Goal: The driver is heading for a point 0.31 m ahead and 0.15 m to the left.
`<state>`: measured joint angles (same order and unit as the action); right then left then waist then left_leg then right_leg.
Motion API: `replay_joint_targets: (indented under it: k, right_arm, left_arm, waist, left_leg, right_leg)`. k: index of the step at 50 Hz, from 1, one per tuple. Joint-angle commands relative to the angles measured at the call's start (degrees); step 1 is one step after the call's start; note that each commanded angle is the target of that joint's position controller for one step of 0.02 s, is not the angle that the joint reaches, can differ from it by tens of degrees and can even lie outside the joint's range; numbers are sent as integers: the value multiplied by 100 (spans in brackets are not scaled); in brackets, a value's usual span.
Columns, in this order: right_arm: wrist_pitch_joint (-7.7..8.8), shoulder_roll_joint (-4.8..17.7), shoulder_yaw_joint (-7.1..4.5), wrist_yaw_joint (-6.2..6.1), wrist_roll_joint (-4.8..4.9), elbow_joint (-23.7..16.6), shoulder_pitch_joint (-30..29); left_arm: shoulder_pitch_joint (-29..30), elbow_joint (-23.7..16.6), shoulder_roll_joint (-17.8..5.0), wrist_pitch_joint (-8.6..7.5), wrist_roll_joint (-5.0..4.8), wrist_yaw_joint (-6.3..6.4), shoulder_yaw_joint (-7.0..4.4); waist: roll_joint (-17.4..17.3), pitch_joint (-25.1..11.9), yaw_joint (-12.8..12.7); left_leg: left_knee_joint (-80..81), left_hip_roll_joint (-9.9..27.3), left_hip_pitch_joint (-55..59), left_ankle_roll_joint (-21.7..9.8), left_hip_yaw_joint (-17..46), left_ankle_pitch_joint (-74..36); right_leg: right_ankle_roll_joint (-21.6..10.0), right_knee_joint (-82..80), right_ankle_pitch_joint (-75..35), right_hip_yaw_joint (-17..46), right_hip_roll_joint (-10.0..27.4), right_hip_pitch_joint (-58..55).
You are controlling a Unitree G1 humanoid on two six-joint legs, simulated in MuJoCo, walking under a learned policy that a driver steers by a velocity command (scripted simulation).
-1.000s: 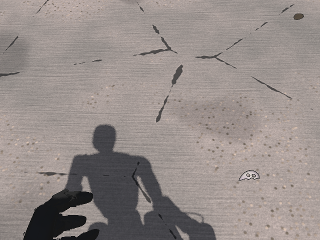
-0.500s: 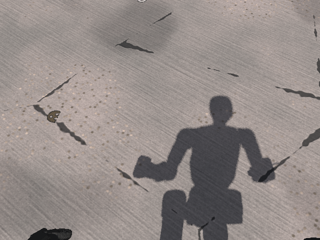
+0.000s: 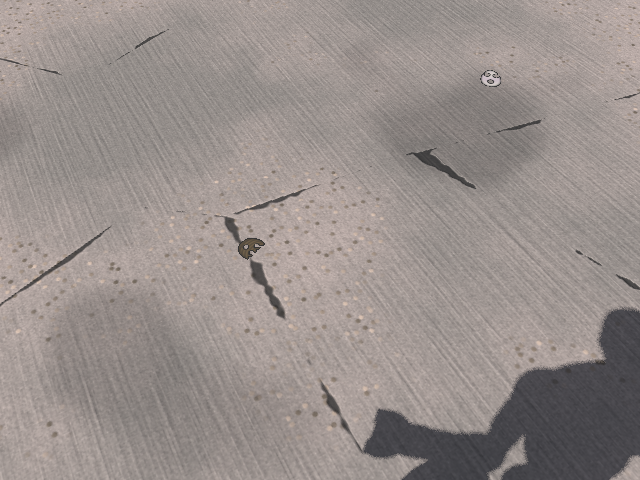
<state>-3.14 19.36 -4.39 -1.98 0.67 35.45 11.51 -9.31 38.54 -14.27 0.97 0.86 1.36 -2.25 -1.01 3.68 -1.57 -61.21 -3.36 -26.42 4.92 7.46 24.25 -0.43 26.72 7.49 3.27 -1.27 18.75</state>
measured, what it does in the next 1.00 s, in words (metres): walks ahead, turning left: left foot, then right foot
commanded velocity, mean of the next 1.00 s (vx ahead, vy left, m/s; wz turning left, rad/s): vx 0.44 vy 0.00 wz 0.37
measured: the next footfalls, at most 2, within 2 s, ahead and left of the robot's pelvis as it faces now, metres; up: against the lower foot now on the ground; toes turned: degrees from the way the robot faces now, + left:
left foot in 0.14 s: +0.00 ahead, +0.12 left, +0.00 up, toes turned -1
right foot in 0.52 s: +0.24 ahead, -0.13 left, +0.00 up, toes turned +12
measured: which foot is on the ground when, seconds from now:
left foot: up 0.00-0.12, down 0.14-0.50, up 0.52-0.86, down 0.88-1.00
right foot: down 0.00-0.14, up 0.16-0.50, down 0.52-0.90, up 0.92-1.00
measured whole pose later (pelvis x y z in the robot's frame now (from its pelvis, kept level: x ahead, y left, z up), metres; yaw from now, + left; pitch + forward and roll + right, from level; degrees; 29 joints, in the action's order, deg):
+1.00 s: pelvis +0.32 +0.05 -0.01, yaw +20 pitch +1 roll -1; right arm 1.7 14.4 -1.5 1.5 -0.4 37.7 3.7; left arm -15.0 47.4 -17.5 -2.0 -1.0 0.5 -2.1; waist 1.2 4.6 -2.4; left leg -30.9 -3.2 -25.7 -3.2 0.4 5.9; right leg 2.6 60.9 33.1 0.7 1.5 17.1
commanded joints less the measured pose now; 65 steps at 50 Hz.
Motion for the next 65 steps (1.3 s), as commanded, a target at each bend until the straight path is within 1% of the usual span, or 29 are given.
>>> replay_joint_targets:
  k: [1, 6, 7, 8, 9, 10, 14, 15, 19, 24, 25, 26, 27, 28, 30, 31, 34, 38, 43, 44, 45, 46, 47, 49, 53, 60, 62, 63, 65]
  right_arm:
    - [106, 173, 23, 29, -9, -366, -42]
    - [139, 206, 29, 131, -9, 208, 919]
    - [195, 280, 33, 137, -58, 347, 1346]
    - [271, 698, -68, 108, -113, 525, 1927]
    - [386, 1217, -226, 171, -149, 462, 1554]
    - [563, 902, -116, 109, -203, 318, 1029]
    - [760, 323, 78, 75, -5, 306, 921]
    - [700, 617, -40, 210, -195, 516, 1034]
    - [636, 551, -106, 289, -160, 579, 1209]
    - [660, 822, -237, 252, -213, 483, 815]
    - [688, 666, -201, 271, -231, 473, 699]
    - [733, 265, -90, 301, -218, 408, 650]
    - [802, -306, 56, 267, -12, -1, 684]
    - [743, -32, 50, 235, -133, 197, 833]
    - [655, 176, -18, 365, -223, 447, 547]
    - [733, 79, -27, 229, 253, 450, 580]
    - [634, 4, 12, 198, 145, 205, 194]
    - [662, -287, 194, 386, -33, -81, -369]
    - [633, 260, -31, 449, -137, 40, 141]
    - [613, 440, -122, 387, -165, 143, 484]
    - [562, 838, -204, 279, -217, 150, 840]
    - [528, 918, -81, 227, -326, 1, 553]
    - [498, 510, -9, 289, -180, -33, 501]
    - [510, 220, 83, 341, -25, -1, -249]
    - [554, 206, 79, 321, -241, 122, -846]
    - [448, 116, 129, 193, -152, 500, -878]
    - [443, -108, 213, 192, -153, 707, -581]
    - [439, -57, 186, 186, -178, 751, -357]
    - [402, 37, 150, 126, -182, 760, -536]
  left_arm:
    - [220, -334, -962, -32, -43, 1, -251]
    - [-295, -83, -1224, 22, -262, -8, -310]
    - [-36, -171, -1011, -32, -220, -19, -250]
    - [425, -444, -471, -156, -185, -66, -116]
    - [989, -767, -685, -358, -359, -82, -192]
    - [972, -749, -949, -482, -435, -81, -297]
    - [421, -463, -783, -687, -79, -206, -339]
    - [321, -345, -653, -336, 413, -440, -267]
    - [880, -528, -554, -106, 60, -549, -222]
    - [339, -501, -871, -240, -41, -295, -297]
    - [-586, -235, -1081, -330, -8, -171, -383]
    - [-1750, -44, -1595, -419, 163, -54, -502]
    - [-2224, 34, -2335, -425, 327, -15, -612]
    - [-1684, -13, -1887, -430, 335, -29, -522]
    - [-993, -24, -925, -465, 269, -109, -272]
    - [-946, -13, -720, -580, -157, -112, -260]
    - [-700, 230, -666, -726, -118, -109, -220]
    - [-354, 333, -1112, -684, -190, -25, -317]
    - [-458, 546, -1353, -628, -352, 14, -370]
    - [-607, 576, -1237, -598, -320, 11, -323]
    - [-812, 475, -996, -573, -109, 5, -214]
    - [-1881, 567, -450, -514, -6, -108, 23]
    - [-1773, 790, -945, -429, -138, -153, -82]
    - [-875, 581, -1030, -293, -223, -77, -131]
    - [-1079, 742, -812, -36, -91, 92, -117]
    - [-509, 772, -607, 34, -13, 81, -46]
    - [-459, 748, -648, -3, 109, 50, -25]
    - [-281, 678, -1033, -22, 92, 62, -92]
    - [-75, 756, -786, -131, 48, 17, -46]
  waist:
    - [1284, -747, -26]
    - [1252, -781, 289]
    - [970, -628, 563]
    - [-466, -604, 828]
    - [-1262, 192, 877]
    - [-903, 636, 595]
    - [-662, 122, 290]
    - [-751, -18, 260]
    - [-914, 203, 478]
    - [-734, 90, 32]
    - [-326, -281, -435]
    - [804, -1106, -979]
    - [2700, -1560, -859]
    - [1752, -1020, -446]
    - [404, -116, -80]
    - [1055, -66, -169]
    - [833, -58, 99]
    - [761, -105, 150]
    - [514, -742, 635]
    - [343, -977, 795]
    - [-459, -1472, 830]
    - [-1537, -2457, 165]
    - [-844, -2863, 431]
    - [-203, -1413, 269]
    - [-535, -992, -171]
    - [-438, -759, -62]
    - [-203, -521, -69]
    - [256, -280, 177]
    - [726, -123, 202]
  left_leg:
    - [1351, 204, 339, -24, -428, 351]
    - [3561, -96, 2402, -679, -1097, -366]
    - [3846, 258, 3156, -993, -647, 68]
    - [4482, 1629, 3762, -1548, 1255, 1775]
    - [5487, 2631, 2795, -2265, 3267, 3032]
    - [5664, 2566, 2504, -2205, 3155, 2629]
    - [5460, 1677, 2307, -1667, 1693, 650]
    - [5609, 1180, 1754, -1603, 1172, 639]
    - [5575, 1061, 1143, -1595, 1094, 383]
    - [4834, 1249, 777, -1554, 1637, 450]
    - [3746, 880, 217, -1437, 1366, -195]
    - [1579, 204, -458, -1319, 593, -300]
    - [-138, -453, -1910, -1137, -27, 1060]
    - [-922, -47, -2092, -1197, 136, 408]
    - [-727, 446, -1697, -1092, -55, -443]
    - [-652, 673, -1667, -926, 132, -507]
    - [-151, 624, -1491, -637, -105, -593]
    - [2036, 475, -252, -518, -678, -2005]
    - [3146, 104, 1444, -976, -773, -2859]
    - [3354, 66, 2172, -1102, -771, -3321]
    - [3125, 941, 3312, -1368, 167, -5649]
    - [2987, 2593, 4456, -2602, 2169, -7197]
    - [3374, 2425, 3980, -2690, 2354, -5915]
    - [3841, 1843, 2744, -2129, 1437, -4203]
    - [4410, 1384, 811, -1867, 603, -3446]
    - [4597, 1178, 326, -1561, 564, -299]
    - [4460, 890, 55, -1084, 463, 483]
    - [4275, 588, 73, -841, 190, 523]
    - [3809, 346, 1138, -627, -186, -406]
  right_leg:
    - [-1098, -1008, 593, 1368, 1152, -892]
    - [-706, -1278, 3229, 1304, 990, 352]
    - [-325, -787, 3328, 1010, 733, 1312]
    - [142, 1234, 2771, -76, 69, 2711]
    - [126, 2256, 2011, -156, 48, 3703]
    - [40, 2824, 1352, 240, 379, 3854]
    - [235, 2803, -154, 5, 411, 2978]
    - [317, 2634, -98, -406, 334, 2307]
    - [536, 1477, -211, -503, 226, 1336]
    - [318, 302, 744, -407, 246, -611]
    - [238, 162, 866, -345, 260, -1974]
    - [175, -194, 2266, 637, 1217, -3359]
    - [-141, -1512, 4492, 3359, 2616, -3961]
    - [-503, -1810, 4449, 4094, 2763, -3033]
    - [-662, -1480, 1976, 2118, 2143, -1986]
    - [-640, -1196, -495, 1185, 1672, -2217]
    - [-883, -1189, -2844, 504, 1715, -1792]
    - [-782, -1472, -3264, -531, 1301, -976]
    - [-503, -281, -3787, -740, 1288, -1299]
    - [-323, 502, -3454, -874, 1053, -1077]
    - [-29, 1995, -1436, -1024, 656, -250]
    - [288, 3985, 3231, -497, 71, 842]
    - [296, 4349, 3262, 261, 189, 754]
    - [320, 4064, 2698, 21, 485, 1311]
    - [473, 2931, 1890, -94, 542, -66]
    - [239, 769, 587, -250, 385, -1033]
    - [14, 20, 167, -23, 581, -1383]
    - [-179, -164, 542, 248, 875, -1007]
    - [-241, -575, 2001, 251, 727, 212]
